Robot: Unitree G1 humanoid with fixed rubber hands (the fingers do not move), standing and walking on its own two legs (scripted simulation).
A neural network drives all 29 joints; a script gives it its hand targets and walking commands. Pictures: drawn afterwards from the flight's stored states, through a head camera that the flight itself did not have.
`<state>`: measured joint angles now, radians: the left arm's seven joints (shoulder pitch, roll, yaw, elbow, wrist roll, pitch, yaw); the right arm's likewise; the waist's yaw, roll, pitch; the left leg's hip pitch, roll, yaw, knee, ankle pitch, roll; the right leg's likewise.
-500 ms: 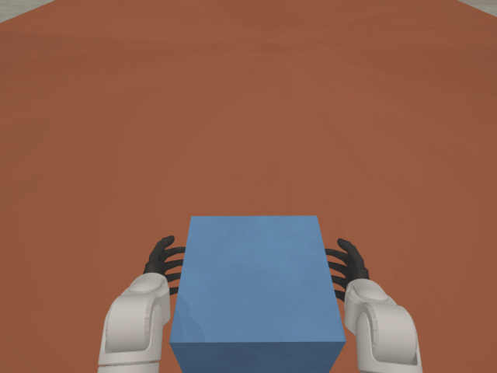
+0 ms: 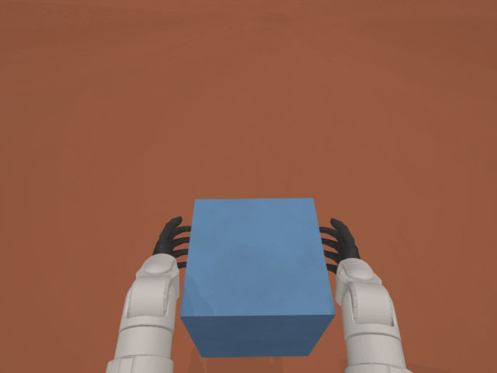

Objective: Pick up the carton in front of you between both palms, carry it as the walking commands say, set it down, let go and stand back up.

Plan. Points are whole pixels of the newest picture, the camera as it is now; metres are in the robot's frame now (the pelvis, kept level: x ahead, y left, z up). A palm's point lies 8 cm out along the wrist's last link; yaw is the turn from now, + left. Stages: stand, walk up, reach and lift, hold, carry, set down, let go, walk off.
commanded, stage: carry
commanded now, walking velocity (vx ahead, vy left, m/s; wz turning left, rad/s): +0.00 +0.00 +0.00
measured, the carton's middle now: (254, 281) +0.31 +0.00 -0.06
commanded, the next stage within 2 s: hold in 0.58 s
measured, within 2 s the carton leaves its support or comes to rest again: neither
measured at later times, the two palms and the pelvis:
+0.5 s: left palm (166, 257) +0.30 +0.15 +0.04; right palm (350, 262) +0.30 -0.15 +0.04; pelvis +0.00 +0.00 +0.00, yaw +0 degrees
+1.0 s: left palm (173, 267) +0.28 +0.13 +0.05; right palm (367, 286) +0.25 -0.16 +0.05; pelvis -0.02 +0.01 +0.01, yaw -4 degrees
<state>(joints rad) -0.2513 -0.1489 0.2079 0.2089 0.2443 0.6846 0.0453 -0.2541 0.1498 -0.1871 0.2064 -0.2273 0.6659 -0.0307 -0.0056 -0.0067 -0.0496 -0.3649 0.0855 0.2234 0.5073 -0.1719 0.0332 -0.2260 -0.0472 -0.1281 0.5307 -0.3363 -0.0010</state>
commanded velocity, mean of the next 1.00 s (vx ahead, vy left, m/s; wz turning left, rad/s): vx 0.00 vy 0.00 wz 0.00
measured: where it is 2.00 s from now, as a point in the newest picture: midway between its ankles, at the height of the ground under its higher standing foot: outside the picture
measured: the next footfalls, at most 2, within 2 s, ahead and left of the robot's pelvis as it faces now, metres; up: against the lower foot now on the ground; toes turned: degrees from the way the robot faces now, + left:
none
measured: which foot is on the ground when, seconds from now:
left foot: down 0.00-1.00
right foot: down 0.00-1.00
